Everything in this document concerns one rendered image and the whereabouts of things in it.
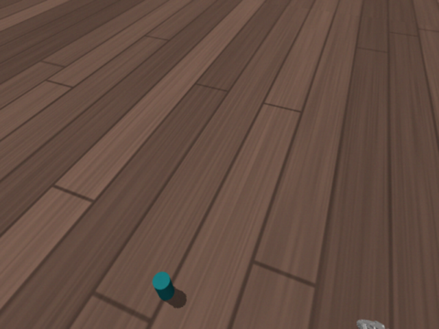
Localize can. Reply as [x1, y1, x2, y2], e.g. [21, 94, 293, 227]
[152, 271, 174, 300]

